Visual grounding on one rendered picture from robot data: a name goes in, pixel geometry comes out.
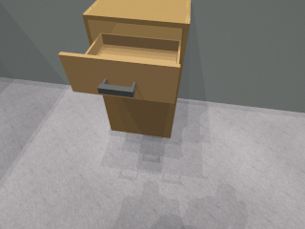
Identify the drawer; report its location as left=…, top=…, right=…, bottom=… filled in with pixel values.
left=58, top=32, right=181, bottom=104

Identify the handle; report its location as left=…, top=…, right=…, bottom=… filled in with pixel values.
left=97, top=78, right=136, bottom=97

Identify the cabinet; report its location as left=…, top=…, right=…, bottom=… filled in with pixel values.
left=82, top=0, right=191, bottom=138

